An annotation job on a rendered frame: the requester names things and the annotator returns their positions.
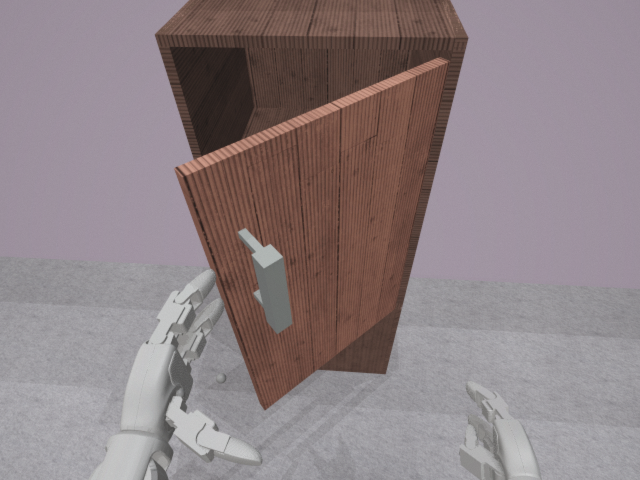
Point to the handle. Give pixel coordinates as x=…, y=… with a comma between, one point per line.
x=270, y=272

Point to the robot left hand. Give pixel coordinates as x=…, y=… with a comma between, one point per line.
x=162, y=367

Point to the robot right hand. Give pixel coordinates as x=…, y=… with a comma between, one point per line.
x=507, y=450

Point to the robot left forearm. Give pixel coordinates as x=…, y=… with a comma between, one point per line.
x=135, y=455

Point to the cupboard door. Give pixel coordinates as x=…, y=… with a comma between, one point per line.
x=335, y=191

